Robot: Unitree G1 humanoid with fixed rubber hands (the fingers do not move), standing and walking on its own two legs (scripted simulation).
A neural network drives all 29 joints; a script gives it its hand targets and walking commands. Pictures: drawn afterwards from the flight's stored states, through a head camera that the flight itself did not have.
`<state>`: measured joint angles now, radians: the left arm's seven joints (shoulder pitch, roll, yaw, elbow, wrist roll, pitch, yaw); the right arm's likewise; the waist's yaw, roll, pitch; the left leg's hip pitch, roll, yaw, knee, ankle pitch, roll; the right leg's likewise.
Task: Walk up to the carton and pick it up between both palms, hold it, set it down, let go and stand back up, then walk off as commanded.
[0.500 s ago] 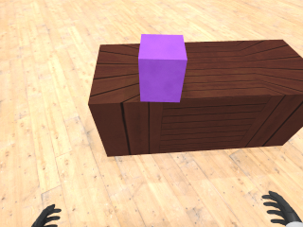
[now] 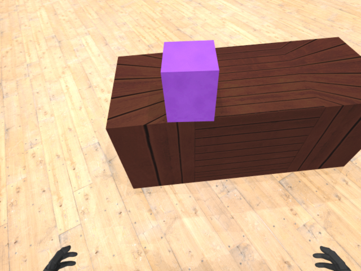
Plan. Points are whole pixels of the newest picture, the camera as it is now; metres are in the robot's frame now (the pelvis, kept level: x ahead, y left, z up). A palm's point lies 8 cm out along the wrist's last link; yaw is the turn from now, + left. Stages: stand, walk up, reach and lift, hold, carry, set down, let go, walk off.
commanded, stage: stand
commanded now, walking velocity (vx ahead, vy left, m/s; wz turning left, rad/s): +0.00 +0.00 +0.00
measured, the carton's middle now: (189, 82) +0.81 -0.02 -0.09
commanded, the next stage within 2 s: none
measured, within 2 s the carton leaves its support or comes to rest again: neither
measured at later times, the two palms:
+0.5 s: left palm out of the picture +0.09 +0.32 -0.10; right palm out of the picture +0.10 -0.32 -0.10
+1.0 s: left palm out of the picture +0.10 +0.32 -0.10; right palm out of the picture +0.09 -0.32 -0.10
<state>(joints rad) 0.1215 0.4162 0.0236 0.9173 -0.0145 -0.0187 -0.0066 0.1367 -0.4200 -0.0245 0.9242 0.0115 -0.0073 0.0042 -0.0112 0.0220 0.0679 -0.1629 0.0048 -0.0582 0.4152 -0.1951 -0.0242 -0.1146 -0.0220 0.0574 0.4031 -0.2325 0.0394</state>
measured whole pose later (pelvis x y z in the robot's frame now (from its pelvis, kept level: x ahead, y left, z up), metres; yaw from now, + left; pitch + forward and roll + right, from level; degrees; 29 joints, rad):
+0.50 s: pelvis +0.00 +0.01 +0.00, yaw +0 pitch -3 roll +0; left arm 0.11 0.40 0.01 1.06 -0.01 -0.01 0.02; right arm 0.10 -0.41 -0.03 1.03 0.01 -0.01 -0.01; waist 0.00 0.00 0.07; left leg -0.14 0.00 -0.05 0.36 -0.17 -0.02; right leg -0.10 -0.03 0.07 0.35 -0.21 0.05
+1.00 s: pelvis +0.01 +0.00 +0.00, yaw +0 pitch -2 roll +0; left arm 0.10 0.40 0.02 1.06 -0.01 -0.01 0.02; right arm 0.10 -0.40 -0.03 1.05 0.01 -0.01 -0.01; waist -0.01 0.01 0.06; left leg -0.13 0.00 -0.05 0.34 -0.17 -0.02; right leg -0.09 -0.03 0.07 0.34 -0.21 0.04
